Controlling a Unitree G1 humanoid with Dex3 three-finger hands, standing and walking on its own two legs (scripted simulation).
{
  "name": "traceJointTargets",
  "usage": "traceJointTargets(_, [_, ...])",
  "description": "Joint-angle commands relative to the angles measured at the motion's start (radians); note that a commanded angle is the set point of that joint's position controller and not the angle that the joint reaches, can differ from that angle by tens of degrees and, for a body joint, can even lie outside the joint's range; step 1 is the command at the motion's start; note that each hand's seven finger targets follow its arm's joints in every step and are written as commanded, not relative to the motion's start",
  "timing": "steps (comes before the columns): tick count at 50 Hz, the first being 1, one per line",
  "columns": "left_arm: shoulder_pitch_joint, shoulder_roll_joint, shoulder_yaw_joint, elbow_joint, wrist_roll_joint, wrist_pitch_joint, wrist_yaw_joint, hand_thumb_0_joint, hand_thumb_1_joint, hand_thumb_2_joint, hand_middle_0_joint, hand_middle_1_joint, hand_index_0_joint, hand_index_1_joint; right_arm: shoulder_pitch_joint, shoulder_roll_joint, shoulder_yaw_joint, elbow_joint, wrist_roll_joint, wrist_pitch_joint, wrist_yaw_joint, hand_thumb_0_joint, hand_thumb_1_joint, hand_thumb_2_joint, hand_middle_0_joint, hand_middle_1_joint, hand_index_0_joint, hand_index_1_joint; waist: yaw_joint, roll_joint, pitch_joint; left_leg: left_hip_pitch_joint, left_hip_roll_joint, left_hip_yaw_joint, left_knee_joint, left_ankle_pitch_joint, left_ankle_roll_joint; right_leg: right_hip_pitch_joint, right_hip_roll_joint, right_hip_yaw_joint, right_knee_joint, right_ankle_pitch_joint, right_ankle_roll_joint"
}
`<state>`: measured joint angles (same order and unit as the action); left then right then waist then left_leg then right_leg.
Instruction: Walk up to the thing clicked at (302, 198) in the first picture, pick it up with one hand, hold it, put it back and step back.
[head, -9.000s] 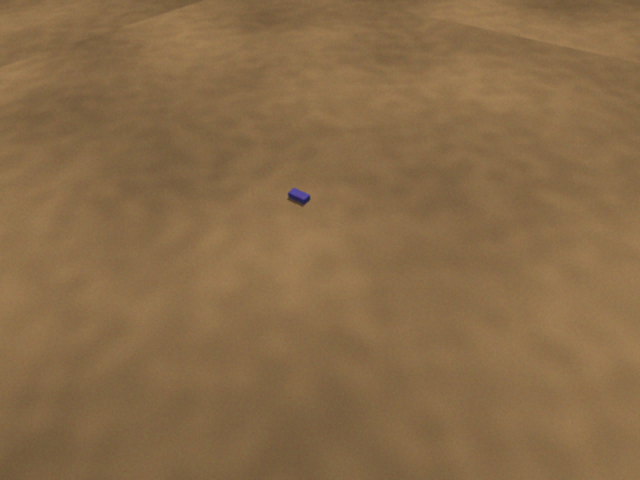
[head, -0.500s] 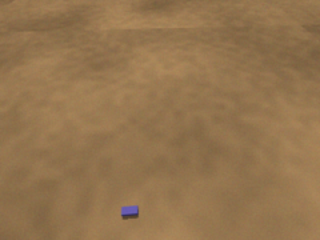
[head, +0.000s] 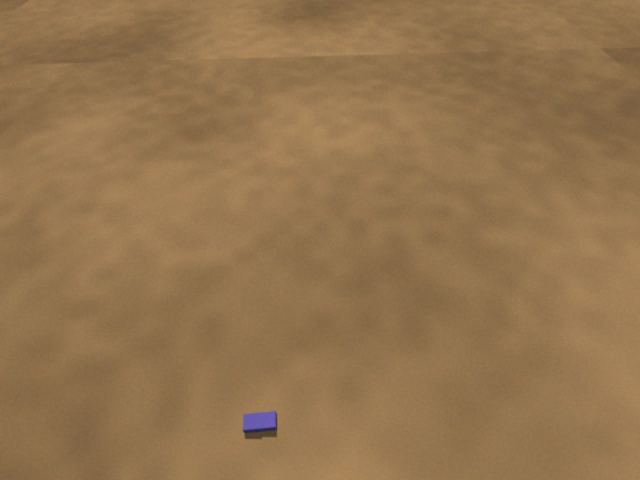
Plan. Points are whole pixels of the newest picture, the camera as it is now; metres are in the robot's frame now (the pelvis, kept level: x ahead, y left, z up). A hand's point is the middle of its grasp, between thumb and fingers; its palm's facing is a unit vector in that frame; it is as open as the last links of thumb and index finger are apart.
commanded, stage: rise first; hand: left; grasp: from above
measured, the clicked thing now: (260, 422) +0.44 +0.22 -0.77
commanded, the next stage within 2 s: none
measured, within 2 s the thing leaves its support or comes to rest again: neither
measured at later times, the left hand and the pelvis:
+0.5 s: hand out of the picture +0.12 +0.26 -0.19, palm faces -0.08 -0.91 -0.41, open 11.0 cm; pelvis -0.02 +0.01 -0.05, yaw +3 degrees
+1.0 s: hand out of the picture +0.18 +0.28 -0.36, palm faces -0.38 -0.60 -0.70, open 10.6 cm; pelvis -0.05 +0.01 -0.21, yaw +3 degrees
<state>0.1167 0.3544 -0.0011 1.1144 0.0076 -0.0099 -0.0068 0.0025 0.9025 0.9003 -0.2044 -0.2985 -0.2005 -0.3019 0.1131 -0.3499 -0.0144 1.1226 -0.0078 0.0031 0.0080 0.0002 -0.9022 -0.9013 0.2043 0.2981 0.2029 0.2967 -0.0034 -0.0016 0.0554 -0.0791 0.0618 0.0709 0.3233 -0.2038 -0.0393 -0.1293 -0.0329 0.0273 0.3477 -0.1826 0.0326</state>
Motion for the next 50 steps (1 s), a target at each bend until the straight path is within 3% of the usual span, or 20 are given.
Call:
traceJointTargets(1, [-0.029,0.221,0.039,-0.056,0.002,-0.017,0.016,0.000,0.899,0.900,-0.200,-0.300,-0.200,-0.300,-0.032,-0.215,-0.039,-0.058,-0.003,-0.024,-0.010,0.000,-0.900,-0.900,0.200,0.300,0.200,0.300,-0.004,-0.002,-0.078,0.026,0.092,-0.069,-0.053,0.124,0.048,-0.009,-0.094,0.060,-0.048,0.190,-0.050])
traceJointTargets(2, [-0.032,0.223,0.039,-0.058,0.003,-0.017,0.016,0.000,0.909,0.917,-0.186,-0.380,-0.193,-0.380,-0.030,-0.215,-0.040,-0.059,-0.003,-0.024,-0.010,0.000,-0.906,-0.904,0.198,0.301,0.199,0.301,-0.006,-0.006,-0.080,0.033,0.092,-0.069,-0.051,0.131,0.045,-0.017,-0.093,0.060,-0.044,0.190,-0.051])
traceJointTargets(3, [-0.383,0.026,0.041,-0.409,-0.042,-0.109,0.029,0.000,0.829,0.854,-0.266,-0.414,-0.258,-0.442,-0.010,-0.031,0.015,-0.337,0.065,-0.077,-0.029,0.000,-0.944,-0.909,0.200,0.300,0.200,0.300,-0.102,-0.015,0.028,-0.171,-0.055,0.010,0.037,0.013,0.052,-0.195,0.030,-0.039,-0.004,0.055,-0.025])
traceJointTargets(4, [-0.461,0.091,0.065,-0.291,-0.032,-0.095,0.035,0.000,0.749,0.857,-0.288,-0.468,-0.253,-0.503,0.040,-0.062,0.003,-0.287,0.066,-0.078,-0.039,0.000,-0.916,-0.901,0.200,0.300,0.200,0.300,-0.076,-0.067,-0.036,-0.153,-0.054,0.009,0.053,0.009,0.058,-0.131,0.023,-0.046,-0.004,0.026,-0.019])
traceJointTargets(5, [-0.243,0.207,0.134,-0.118,-0.003,-0.055,0.037,0.000,0.669,0.798,-0.325,-0.539,-0.307,-0.558,0.079,-0.105,-0.021,-0.283,0.068,-0.068,-0.050,0.000,-0.901,-0.901,0.200,0.300,0.200,0.300,-0.033,-0.020,-0.022,-0.173,-0.057,0.011,0.060,0.005,0.050,-0.141,0.034,-0.051,0.005,-0.002,-0.032])
traceJointTargets(7, [-0.309,0.249,0.162,-0.100,0.050,-0.044,0.005,0.000,0.509,0.779,-0.319,-0.651,-0.316,-0.655,0.101,-0.103,-0.045,-0.330,0.052,-0.073,-0.048,0.000,-0.889,-0.897,0.200,0.300,0.200,0.300,-0.030,-0.017,-0.099,-0.221,-0.060,-0.001,0.129,0.021,0.050,-0.167,0.031,-0.056,0.074,0.015,-0.037])
traceJointTargets(8, [-0.260,0.266,0.193,-0.092,0.088,-0.050,-0.007,0.000,0.429,0.752,-0.339,-0.690,-0.341,-0.688,0.109,-0.101,-0.065,-0.350,0.035,-0.078,-0.049,0.000,-0.881,-0.897,0.200,0.300,0.200,0.300,-0.010,-0.004,-0.181,-0.223,-0.064,-0.003,0.160,0.051,0.046,-0.147,0.022,-0.052,0.112,0.053,-0.037])
traceJointTargets(9, [-0.133,0.232,0.197,-0.047,0.119,-0.037,-0.017,0.000,0.349,0.725,-0.340,-0.754,-0.361,-0.734,0.136,-0.089,-0.069,-0.361,0.026,-0.081,-0.046,0.000,-0.887,-0.897,0.200,0.300,0.200,0.300,0.011,-0.006,-0.234,-0.247,-0.074,-0.006,0.191,0.092,0.044,-0.126,0.018,-0.056,0.143,0.084,-0.037])
traceJointTargets(11, [-0.085,0.193,0.187,-0.116,0.145,-0.024,-0.025,0.000,0.189,0.687,-0.374,-0.759,-0.390,-0.743,0.143,-0.081,-0.082,-0.407,0.024,-0.090,-0.040,0.000,-0.854,-0.888,0.200,0.300,0.200,0.300,0.033,0.045,-0.281,-0.252,-0.080,-0.010,0.223,0.143,0.034,-0.138,0.023,-0.059,0.190,0.121,-0.042])
traceJointTargets(15, [-0.093,0.162,0.174,-0.231,0.175,0.042,-0.005,0.000,-0.131,0.657,-0.454,-0.695,-0.443,-0.707,0.130,-0.071,-0.089,-0.480,0.030,-0.091,-0.033,0.000,-0.865,-0.889,0.200,0.300,0.200,0.300,0.004,0.029,-0.260,-0.275,-0.070,-0.029,0.237,0.126,0.030,-0.208,0.035,-0.073,0.199,0.084,-0.040])
traceJointTargets(17, [-0.141,0.160,0.168,-0.276,0.188,0.063,0.004,0.000,-0.181,0.649,-0.486,-0.656,-0.464,-0.680,0.110,-0.069,-0.089,-0.506,0.027,-0.100,-0.029,0.000,-0.894,-0.897,0.200,0.300,0.200,0.300,-0.011,0.016,-0.244,-0.321,-0.063,-0.034,0.281,0.079,0.030,-0.277,0.039,-0.077,0.240,0.032,-0.039])
traceJointTargets(20, [-0.107,0.127,0.167,-0.308,0.204,0.066,0.010,0.000,-0.171,0.624,-0.515,-0.630,-0.492,-0.655,0.119,-0.060,-0.093,-0.531,0.021,-0.118,-0.021,0.000,-0.913,-0.903,0.200,0.300,0.200,0.300,-0.017,0.002,-0.254,-0.398,-0.058,-0.039,0.365,0.032,0.030,-0.357,0.038,-0.081,0.324,-0.017,-0.038])
traceJointTargets(28, [0.010,0.130,0.183,-0.555,0.282,0.075,0.022,0.000,-0.047,0.520,-0.630,-0.540,-0.615,-0.558,0.105,-0.039,-0.094,-0.609,0.018,-0.149,-0.023,0.000,-0.935,-0.908,0.201,0.300,0.200,0.300,-0.007,0.053,-0.358,-0.552,-0.051,-0.050,0.545,-0.022,0.031,-0.519,0.030,-0.068,0.505,-0.067,-0.040])
traceJointTargets(33, [-0.043,0.132,0.168,-0.629,0.338,0.104,0.034,0.000,-0.021,0.508,-0.612,-0.550,-0.609,-0.555,0.094,-0.044,-0.091,-0.627,0.015,-0.168,-0.024,0.000,-0.921,-0.904,0.200,0.300,0.200,0.300,-0.051,0.045,-0.361,-0.648,-0.037,-0.078,0.633,-0.062,0.035,-0.640,0.029,-0.069,0.599,-0.099,-0.040])
traceJointTargets(36, [-0.126,0.143,0.165,-0.574,0.403,0.079,0.046,0.000,-0.008,0.505,-0.607,-0.546,-0.605,-0.550,0.079,-0.041,-0.087,-0.627,0.009,-0.184,-0.019,0.000,-0.913,-0.902,0.200,0.300,0.200,0.300,-0.061,0.046,-0.351,-0.779,-0.041,-0.076,0.744,-0.128,0.039,-0.780,0.025,-0.063,0.699,-0.153,-0.041])
traceJointTargets(39, [-0.220,0.124,0.120,-0.542,0.482,0.022,0.069,0.000,-0.019,0.516,-0.599,-0.569,-0.600,-0.570,0.071,-0.047,-0.089,-0.625,0.006,-0.204,-0.007,0.000,-0.919,-0.904,0.200,0.300,0.200,0.300,-0.069,0.052,-0.436,-0.901,-0.050,-0.071,0.873,-0.176,0.039,-0.905,0.018,-0.054,0.824,-0.189,-0.041])
traceJointTargets(41, [-0.227,0.166,0.146,-0.526,0.532,-0.012,0.098,0.000,-0.026,0.519,-0.602,-0.573,-0.602,-0.574,0.069,-0.063,-0.093,-0.622,0.010,-0.212,-0.002,0.000,-0.932,-0.908,0.200,0.300,0.200,0.300,-0.049,0.075,-0.517,-0.940,-0.055,-0.078,0.933,-0.163,0.034,-0.963,0.015,-0.055,0.902,-0.183,-0.044])
traceJointTargets(44, [-0.237,0.148,0.108,-0.514,0.600,-0.040,0.132,0.000,-0.016,0.520,-0.609,-0.560,-0.609,-0.562,0.065,-0.077,-0.105,-0.611,0.011,-0.213,0.010,0.000,-0.938,-0.910,0.200,0.300,0.200,0.300,-0.046,0.110,-0.622,-0.968,-0.051,-0.104,1.016,-0.091,0.026,-1.074,0.013,-0.064,1.026,-0.139,-0.051])
traceJointTargets(46, [-0.296,0.211,0.143,-0.534,0.641,-0.039,0.161,0.000,-0.038,0.541,-0.593,-0.575,-0.590,-0.580,0.062,-0.094,-0.113,-0.593,0.013,-0.205,0.014,0.000,-0.943,-0.912,0.200,0.300,0.200,0.300,-0.031,0.149,-0.685,-0.975,-0.044,-0.120,1.065,-0.035,0.019,-1.157,0.012,-0.071,1.099,-0.119,-0.058])
traceJointTargets(50, [-0.433,0.244,0.146,-0.483,0.714,-0.028,0.199,0.000,-0.069,0.574,-0.531,-0.644,-0.545,-0.632,0.066,-0.097,-0.122,-0.566,0.010,-0.181,0.022,0.000,-0.943,-0.913,0.200,0.300,0.200,0.300,-0.046,0.115,-0.731,-1.127,-0.054,-0.109,1.169,-0.090,0.030,-1.226,0.012,-0.073,1.174,-0.139,-0.057])
